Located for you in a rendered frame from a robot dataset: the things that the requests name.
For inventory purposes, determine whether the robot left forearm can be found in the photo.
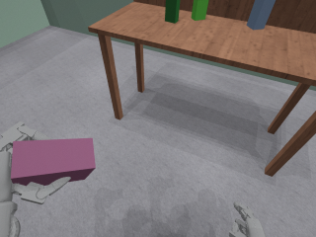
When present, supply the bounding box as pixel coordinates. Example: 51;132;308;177
0;201;21;237

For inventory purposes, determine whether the sponge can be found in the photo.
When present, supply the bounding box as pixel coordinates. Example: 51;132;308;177
11;137;96;186

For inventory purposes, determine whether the left robot hand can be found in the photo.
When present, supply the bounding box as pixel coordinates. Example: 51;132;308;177
0;121;71;204

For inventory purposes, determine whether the table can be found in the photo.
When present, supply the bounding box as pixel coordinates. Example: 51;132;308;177
88;0;316;177

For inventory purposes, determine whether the right robot hand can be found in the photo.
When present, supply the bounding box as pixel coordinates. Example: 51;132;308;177
229;201;267;237

